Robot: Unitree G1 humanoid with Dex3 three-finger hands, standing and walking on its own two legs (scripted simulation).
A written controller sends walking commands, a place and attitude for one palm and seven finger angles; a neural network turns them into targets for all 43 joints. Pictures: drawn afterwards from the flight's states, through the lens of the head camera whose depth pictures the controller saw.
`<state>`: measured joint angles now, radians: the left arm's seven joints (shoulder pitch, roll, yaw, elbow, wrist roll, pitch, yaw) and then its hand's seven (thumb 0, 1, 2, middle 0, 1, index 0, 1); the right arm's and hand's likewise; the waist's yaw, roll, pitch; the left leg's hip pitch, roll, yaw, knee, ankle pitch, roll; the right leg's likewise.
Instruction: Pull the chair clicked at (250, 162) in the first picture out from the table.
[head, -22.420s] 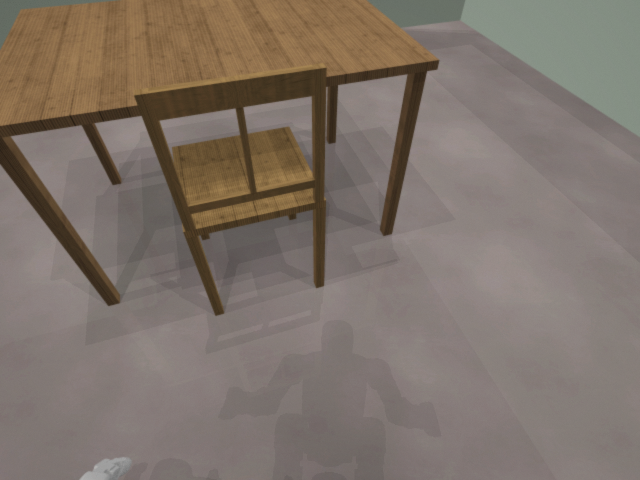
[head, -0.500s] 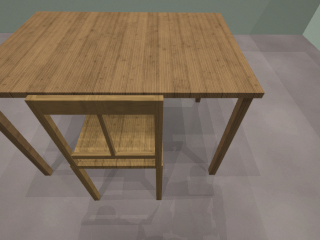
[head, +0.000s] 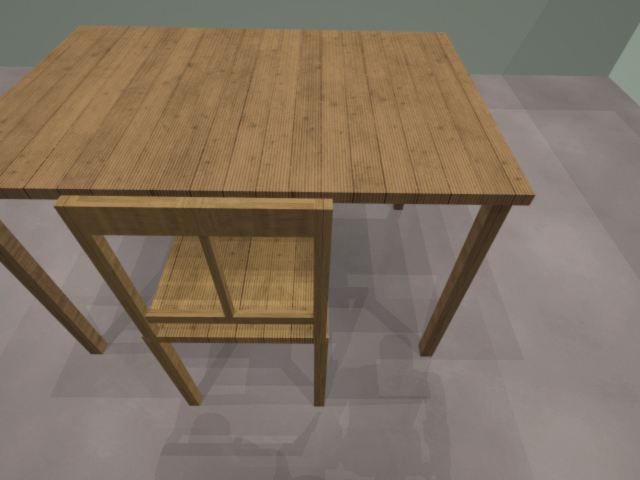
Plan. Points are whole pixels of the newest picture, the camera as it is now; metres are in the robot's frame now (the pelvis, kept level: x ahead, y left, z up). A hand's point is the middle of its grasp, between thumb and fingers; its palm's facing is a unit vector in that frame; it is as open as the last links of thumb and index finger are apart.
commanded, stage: look again from close up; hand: left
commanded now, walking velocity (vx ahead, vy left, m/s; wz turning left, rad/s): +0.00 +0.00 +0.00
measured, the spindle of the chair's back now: (218, 277) +0.47 +0.22 -0.11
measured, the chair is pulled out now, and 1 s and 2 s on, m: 0.00 0.00 0.00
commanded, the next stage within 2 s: raise the hand toward the chair's back in 0.40 s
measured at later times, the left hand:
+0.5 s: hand out of the picture +0.01 +0.16 -0.18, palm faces +0.03 -0.98 -0.19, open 7.3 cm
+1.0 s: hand out of the picture +0.14 +0.16 -0.09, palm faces +0.16 -0.99 -0.03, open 9.8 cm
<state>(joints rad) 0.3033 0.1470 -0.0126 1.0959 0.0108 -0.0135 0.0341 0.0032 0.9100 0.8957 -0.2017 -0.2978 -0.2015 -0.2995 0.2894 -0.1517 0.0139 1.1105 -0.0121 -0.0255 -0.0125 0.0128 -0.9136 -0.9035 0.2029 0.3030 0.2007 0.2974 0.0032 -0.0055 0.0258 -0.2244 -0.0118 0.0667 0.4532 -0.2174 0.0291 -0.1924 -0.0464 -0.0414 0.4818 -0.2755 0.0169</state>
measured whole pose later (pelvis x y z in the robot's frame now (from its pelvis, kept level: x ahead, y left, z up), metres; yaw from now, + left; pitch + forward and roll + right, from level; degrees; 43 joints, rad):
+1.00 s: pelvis -0.02 -0.04 -0.10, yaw +2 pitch +14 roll +0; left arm 0.53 0.17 0.16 0.12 -0.22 -0.54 -0.24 0.01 0.52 0.73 -0.17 -0.24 -0.17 -0.24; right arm 0.11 -0.26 -0.09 0.50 0.00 -0.23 -0.02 0.01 -0.90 -0.90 0.20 0.30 0.20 0.30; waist 0.04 -0.04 -0.14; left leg -0.93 0.05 -0.01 1.18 -0.50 -0.03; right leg -0.86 -0.02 -0.10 1.19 -0.58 -0.05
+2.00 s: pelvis -0.02 +0.01 -0.08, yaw +1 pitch +15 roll -4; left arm 0.32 0.26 0.19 0.02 -0.25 -0.35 -0.25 -0.01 -0.48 0.30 -0.07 -0.08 -0.07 -0.08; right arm 0.21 -0.21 0.03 0.51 0.01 -0.19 -0.05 0.02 -0.90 -0.90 0.21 0.30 0.21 0.30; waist 0.00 0.03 -0.13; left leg -0.92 0.03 -0.01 1.14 -0.49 0.03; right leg -0.82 -0.03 -0.10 1.08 -0.52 0.01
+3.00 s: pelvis -0.01 -0.02 -0.09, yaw +1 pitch +17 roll -2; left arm 0.17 0.27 0.25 0.20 -0.28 -0.39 -0.28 -0.01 -0.50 0.30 -0.06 -0.08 -0.06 -0.08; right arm 0.22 -0.25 0.01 0.56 0.02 -0.18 -0.05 0.02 -0.90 -0.90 0.21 0.30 0.20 0.30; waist -0.03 0.03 -0.14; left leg -0.95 0.05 -0.01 1.15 -0.49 0.00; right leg -0.87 -0.01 -0.10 1.12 -0.54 -0.02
